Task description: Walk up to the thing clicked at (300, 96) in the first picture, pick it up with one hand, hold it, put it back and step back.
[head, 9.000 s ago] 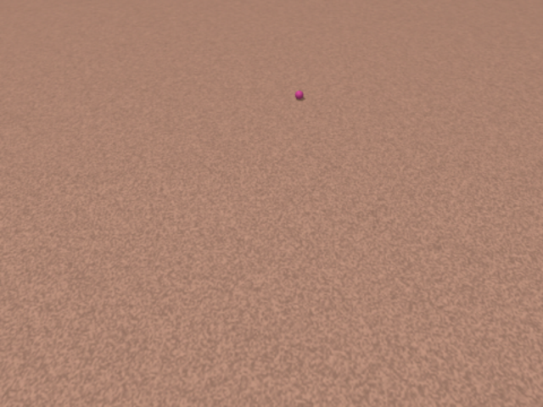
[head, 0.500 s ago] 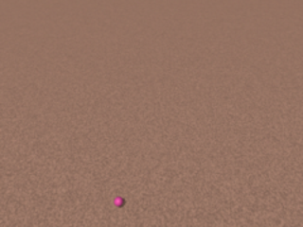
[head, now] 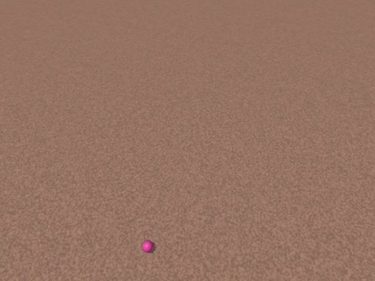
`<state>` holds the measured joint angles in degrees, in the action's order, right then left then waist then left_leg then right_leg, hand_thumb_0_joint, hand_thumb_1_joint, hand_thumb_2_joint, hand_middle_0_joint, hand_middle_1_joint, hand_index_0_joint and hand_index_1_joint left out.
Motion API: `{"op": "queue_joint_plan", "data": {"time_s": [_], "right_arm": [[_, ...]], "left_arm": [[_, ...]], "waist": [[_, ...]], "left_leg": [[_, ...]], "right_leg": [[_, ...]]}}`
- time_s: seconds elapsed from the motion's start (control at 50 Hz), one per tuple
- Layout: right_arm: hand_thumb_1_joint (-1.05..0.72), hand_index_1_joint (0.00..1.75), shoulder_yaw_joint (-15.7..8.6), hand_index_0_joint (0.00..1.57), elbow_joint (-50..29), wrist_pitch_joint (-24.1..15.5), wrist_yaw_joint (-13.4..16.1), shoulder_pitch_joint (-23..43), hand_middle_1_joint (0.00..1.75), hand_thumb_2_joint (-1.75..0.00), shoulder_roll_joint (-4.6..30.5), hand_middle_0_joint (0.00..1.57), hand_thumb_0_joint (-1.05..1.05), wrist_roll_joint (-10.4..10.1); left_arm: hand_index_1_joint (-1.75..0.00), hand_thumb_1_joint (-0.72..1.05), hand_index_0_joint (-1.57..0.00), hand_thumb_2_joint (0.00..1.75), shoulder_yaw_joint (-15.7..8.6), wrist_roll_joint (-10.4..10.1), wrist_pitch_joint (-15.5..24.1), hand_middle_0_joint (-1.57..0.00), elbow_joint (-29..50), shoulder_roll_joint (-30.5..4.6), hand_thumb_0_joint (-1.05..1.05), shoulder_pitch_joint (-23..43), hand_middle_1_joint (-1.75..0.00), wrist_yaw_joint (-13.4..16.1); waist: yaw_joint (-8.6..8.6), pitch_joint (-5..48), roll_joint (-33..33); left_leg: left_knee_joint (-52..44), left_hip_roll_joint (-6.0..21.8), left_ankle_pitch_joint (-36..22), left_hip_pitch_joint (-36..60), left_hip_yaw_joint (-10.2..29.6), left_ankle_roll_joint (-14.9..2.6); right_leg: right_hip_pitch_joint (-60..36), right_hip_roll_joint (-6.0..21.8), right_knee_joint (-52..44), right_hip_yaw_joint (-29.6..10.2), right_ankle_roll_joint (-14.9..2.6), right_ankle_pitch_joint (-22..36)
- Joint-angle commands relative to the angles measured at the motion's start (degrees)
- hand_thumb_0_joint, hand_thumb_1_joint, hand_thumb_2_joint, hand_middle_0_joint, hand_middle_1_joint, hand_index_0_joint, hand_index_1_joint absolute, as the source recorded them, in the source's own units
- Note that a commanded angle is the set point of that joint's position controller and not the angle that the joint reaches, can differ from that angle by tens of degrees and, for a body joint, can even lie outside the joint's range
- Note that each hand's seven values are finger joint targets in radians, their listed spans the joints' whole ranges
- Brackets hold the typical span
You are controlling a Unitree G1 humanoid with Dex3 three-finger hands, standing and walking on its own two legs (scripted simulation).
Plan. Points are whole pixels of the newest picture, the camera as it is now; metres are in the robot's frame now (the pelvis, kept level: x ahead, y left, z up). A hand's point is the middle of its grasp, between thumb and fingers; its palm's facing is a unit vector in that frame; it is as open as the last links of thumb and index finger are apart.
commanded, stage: stand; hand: left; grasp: from above
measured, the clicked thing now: (147, 246) +0.41 +0.24 -0.76
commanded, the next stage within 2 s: rise first in 0.84 s
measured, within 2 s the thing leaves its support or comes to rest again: neither
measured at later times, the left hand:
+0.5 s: hand out of the picture +0.08 +0.26 -0.16, palm faces -0.02 -0.94 -0.35, open 7.4 cm
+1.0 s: hand out of the picture +0.09 +0.26 -0.16, palm faces +0.01 -0.94 -0.35, open 7.4 cm
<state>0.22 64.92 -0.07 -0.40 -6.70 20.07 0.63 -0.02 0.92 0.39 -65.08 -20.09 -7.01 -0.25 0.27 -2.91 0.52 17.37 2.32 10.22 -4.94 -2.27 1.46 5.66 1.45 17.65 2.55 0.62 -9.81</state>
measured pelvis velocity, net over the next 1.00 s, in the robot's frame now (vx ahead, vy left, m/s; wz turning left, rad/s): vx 0.01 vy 0.01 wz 0.01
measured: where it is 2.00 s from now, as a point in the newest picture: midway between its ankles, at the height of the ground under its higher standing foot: outside the picture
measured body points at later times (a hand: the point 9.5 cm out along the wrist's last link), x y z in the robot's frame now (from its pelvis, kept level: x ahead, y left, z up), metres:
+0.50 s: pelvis +0.01 +0.00 +0.00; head +0.02 +0.00 +0.45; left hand +0.08 +0.31 -0.13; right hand +0.09 -0.30 -0.13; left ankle -0.01 +0.13 -0.75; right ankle +0.00 -0.12 -0.75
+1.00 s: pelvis +0.01 +0.01 +0.00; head +0.03 +0.00 +0.45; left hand +0.09 +0.31 -0.13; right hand +0.10 -0.29 -0.13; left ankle -0.01 +0.13 -0.75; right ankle +0.00 -0.12 -0.75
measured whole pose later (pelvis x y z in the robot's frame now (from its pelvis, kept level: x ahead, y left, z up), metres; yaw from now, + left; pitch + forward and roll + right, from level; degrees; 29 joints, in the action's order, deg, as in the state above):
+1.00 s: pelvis +0.01 +0.01 +0.00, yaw +0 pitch +0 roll +0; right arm 0.3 59.3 -0.4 0.8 -8.1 19.7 -1.1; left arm -0.9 -0.3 0.6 -61.8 -19.6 -6.5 0.6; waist 0.1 -2.5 0.4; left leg 19.5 1.8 12.0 -7.1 -2.1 0.9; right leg 7.6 2.1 19.6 2.7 1.1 -11.6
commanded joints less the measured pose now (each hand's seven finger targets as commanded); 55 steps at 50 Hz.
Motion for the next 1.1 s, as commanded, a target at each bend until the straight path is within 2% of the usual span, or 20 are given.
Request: {"op": "queue_joint_plan", "data": {"time_s": [0.0, 0.14, 0.3, 0.34, 0.46, 0.54, 0.56, 0.66, 0.82, 0.9, 0.92, 0.94, 0.96, 0.98, 1.0, 1.02, 1.04, 1.06, 1.08], "right_arm": [[-0.90, 0.30, -2.24, 0.20, -3.31, -1.42, 0.75, 2.48, 0.30, -0.90, 12.20, 0.20, 0.00, 0.02], [-0.90, 0.30, -2.14, 0.20, -3.32, -1.40, 0.80, 2.41, 0.30, -0.90, 11.94, 0.20, 0.00, 0.03], [-0.90, 0.30, -2.12, 0.20, -3.56, -1.54, 0.82, 2.83, 0.30, -0.90, 12.17, 0.20, 0.00, -0.01], [-0.90, 0.30, -2.24, 0.20, -3.64, -1.61, 0.89, 2.22, 0.30, -0.90, 12.26, 0.20, 0.00, 0.09], [-0.90, 0.30, -2.19, 0.20, -3.59, -1.56, 0.95, 2.85, 0.30, -0.90, 12.26, 0.20, 0.00, -0.01], [-0.90, 0.30, -2.22, 0.20, -3.52, -1.65, 0.89, 2.77, 0.30, -0.90, 12.35, 0.20, 0.00, -0.10], [-0.90, 0.30, -2.41, 0.20, -3.71, -1.63, 0.94, 3.24, 0.30, -0.90, 12.65, 0.20, 0.00, 0.03], [-0.90, 0.30, -2.42, 0.20, -3.65, -1.50, 0.92, 2.95, 0.30, -0.90, 12.35, 0.20, 0.00, 0.01], [-0.90, 0.30, -2.23, 0.20, -3.66, -1.57, 0.89, 2.82, 0.30, -0.90, 12.12, 0.20, 0.00, -0.06], [-0.90, 0.30, -2.27, 0.20, -3.81, -1.59, 0.99, 2.91, 0.30, -0.90, 12.34, 0.20, 0.00, -0.08], [-0.93, 0.30, -2.17, 0.20, -3.73, -1.65, 0.96, 2.51, 0.30, -0.91, 11.93, 0.20, 0.00, -0.03], [-0.98, 0.30, -0.08, 0.20, -19.27, -4.06, 2.12, 0.47, 0.30, -0.92, 2.81, 0.20, 0.00, -3.86], [-0.93, 0.30, -0.48, 0.20, -16.19, -3.75, 2.71, -2.11, 0.30, -0.91, 4.38, 0.20, 0.00, -4.03], [-0.93, 0.30, -1.15, 0.20, -15.55, -3.08, 2.98, -4.04, 0.30, -0.91, 5.68, 0.20, 0.00, -3.80], [-0.89, 0.30, -1.90, 0.20, -17.44, -2.49, 2.94, -4.39, 0.30, -0.90, 5.97, 0.20, 0.00, -3.79], [-0.91, 0.30, -2.70, 0.20, -18.73, -2.57, 3.27, -4.80, 0.30, -0.90, 6.17, 0.20, 0.00, -3.23], [-0.89, 0.30, -3.40, 0.20, -19.56, -2.83, 3.57, -6.49, 0.30, -0.90, 5.93, 0.20, 0.00, -3.09], [-0.92, 0.30, -4.30, 0.20, -20.97, -3.07, 3.16, -6.99, 0.30, -0.90, 5.62, 0.20, 0.00, -2.45], [-0.93, 0.30, -4.79, 0.20, -21.01, -3.03, 2.76, -8.91, 0.30, -0.91, 5.22, 0.20, 0.00, -1.79]], "left_arm": [[-0.30, 0.90, -0.20, 0.90, -2.39, -0.26, 1.54, -0.20, 3.53, -12.36, 0.00, 2.77, -0.30, 0.81], [-0.30, 0.90, -0.20, 0.90, -2.46, -0.33, 1.41, -0.20, 3.40, -12.53, 0.00, 2.90, -0.30, 0.81], [-0.30, 0.90, -0.20, 0.90, -2.38, -0.24, 1.50, -0.20, 3.47, -12.23, 0.00, 2.45, -0.30, 0.79], [-0.30, 0.90, -0.20, 0.90, -2.52, -0.29, 1.44, -0.20, 3.74, -12.53, 0.00, 2.72, -0.30, 0.85], [-0.30, 0.90, -0.20, 0.90, -2.40, -0.32, 1.34, -0.20, 3.54, -12.18, 0.00, 2.70, -0.30, 0.81], [-0.30, 0.90, -0.20, 0.90, -2.39, -0.33, 1.34, -0.20, 3.54, -12.35, 0.00, 2.35, -0.30, 0.77], [-0.30, 0.90, -0.20, 0.90, -2.34, -0.22, 1.44, -0.20, 3.72, -12.13, 0.00, 2.27, -0.30, 0.81], [-0.30, 0.90, -0.20, 0.90, -2.36, -0.15, 1.45, -0.20, 3.73, -12.29, 0.00, 2.79, -0.30, 0.97], [-0.30, 0.90, -0.20, 0.90, -2.39, -0.33, 1.43, -0.20, 3.52, -12.15, 0.00, 2.24, -0.30, 0.85], [-0.30, 0.90, -0.20, 0.90, -2.35, -0.12, 1.39, -0.20, 3.70, -11.99, 0.00, 2.09, -0.30, 0.91], [-0.38, 0.82, -0.14, 0.98, -2.41, -0.23, 1.34, -0.15, 3.60, -12.19, 0.00, 2.42, -0.38, 0.92], [-0.46, 0.74, -0.17, 0.99, -2.76, -3.23, 6.37, -0.21, 23.70, -3.08, 0.00, 22.53, -0.46, 1.54], [-0.54, 0.66, -0.17, 0.97, -3.29, -3.28, 5.67, -0.21, 18.78, -4.70, 0.00, 28.13, -0.53, 1.98], [-0.62, 0.58, -0.14, 0.99, -5.57, -2.40, 3.22, -0.18, 8.30, -7.72, 0.00, 18.63, -0.58, 2.17], [-0.70, 0.50, -0.14, 0.96, -7.03, -1.60, 2.42, -0.16, 5.81, -9.34, 0.00, 14.19, -0.66, 1.36], [-0.77, 0.44, -0.13, 0.95, -8.50, -0.04, 2.47, -0.13, 7.91, -13.30, 0.00, 17.99, -0.74, 1.12], [-0.82, 0.36, -0.13, 0.94, -10.18, 0.69, 2.86, -0.14, 9.04, -15.33, 0.00, 18.32, -0.82, 0.67], [-0.88, 0.28, -0.13, 0.93, -11.34, 2.34, 2.50, -0.11, 7.35, -15.12, 0.00, 13.65, -0.90, -0.24], [-0.95, 0.20, -0.12, 0.93, -11.21, 4.19, 1.75, -0.09, 3.81, -13.18, 0.00, 8.46, -0.98, -1.01]], "waist": [[-0.46, 4.57, -0.82], [-0.38, 3.55, -0.73], [-0.25, 4.29, -0.53], [-0.39, 5.60, -0.34], [-0.22, 4.53, -0.18], [-0.19, 4.72, -0.19], [-0.03, 5.57, -0.22], [-0.49, 5.12, -0.65], [-0.13, 4.31, -0.13], [-0.08, 5.37, 0.02], [-0.35, 4.80, -0.54], [-7.19, -0.44, 0.56], [-5.87, 2.13, 0.06], [-4.78, 1.30, -3.40], [-2.71, 1.35, -3.47], [-2.48, 5.91, -4.04], [-1.73, 10.40, -2.91], [-1.15, 13.94, -0.75], [-1.00, 15.51, -1.98]], "left_leg": [[-1.96, 6.21, -7.67, 0.25, 5.36, -2.32], [-2.47, 6.20, -7.16, -0.59, 5.45, -2.17], [-2.08, 6.34, -8.91, 0.15, 5.28, -2.20], [-2.02, 6.48, -11.13, 0.89, 5.12, -2.21], [-2.30, 6.38, -9.48, 0.22, 5.24, -2.07], [-2.46, 6.34, -10.40, 0.60, 5.31, -2.00], [-1.57, 6.51, -11.62, 1.55, 5.01, -2.40], [-1.85, 6.35, -11.32, 1.26, 4.97, -2.28], [-2.36, 6.17, -11.05, 0.45, 5.12, -2.20], [-1.77, 6.43, -12.63, 1.64, 4.97, -2.43], [-2.23, 6.29, -12.37, 0.90, 5.08, -2.19], [2.43, -2.00, -4.57, -6.64, -1.09, -2.01], [3.32, -2.27, -3.14, -6.06, -0.72, -2.20], [4.43, -2.47, -0.91, -8.43, -0.59, -2.37], [6.48, -2.18, -1.60, -10.81, -0.81, -2.24], [8.50, -2.41, -3.04, -11.28, -0.57, -2.44], [9.98, -2.58, -4.64, -11.11, -0.45, -2.36], [12.34, -2.97, -6.81, -12.41, -0.51, -2.18], [14.82, -3.17, -8.20, -14.65, -0.26, -2.14]], "right_leg": [[-0.55, 7.12, -3.16, -5.73, -1.39, 8.64], [-0.61, 7.08, -2.97, -5.62, -1.49, 7.66], [-1.16, 7.16, -2.89, -5.49, -1.28, 9.57], [-1.97, 7.34, -2.00, -5.38, -1.54, 11.64], [-1.51, 7.16, -2.49, -5.21, -1.40, 9.55], [-1.66, 7.08, -2.46, -5.13, -1.41, 10.08], [-1.61, 7.38, -2.34, -5.25, -1.52, 11.96], [-1.74, 7.34, -2.38, -5.04, -1.45, 12.31], [-1.87, 7.25, -2.83, -5.07, -1.20, 10.92], [-2.10, 7.39, -2.14, -4.87, -1.35, 12.92], [-2.17, 7.30, -2.17, -4.91, -1.28, 12.14], [11.78, -1.12, 2.17, -1.19, -0.81, 7.88], [9.46, -0.93, 2.83, -0.53, -0.78, 5.83], [10.14, -1.31, 3.17, 0.12, -1.10, 2.63], [11.20, -1.49, 4.78, 0.41, -1.19, 2.17], [10.97, -1.13, 6.42, 0.17, -1.08, 3.77], [9.73, -0.97, 8.43, -0.22, -1.04, 5.85], [9.40, -0.62, 11.04, -0.45, -1.26, 8.02], [10.21, -0.53, 13.46, -0.62, -1.25, 9.86]]}}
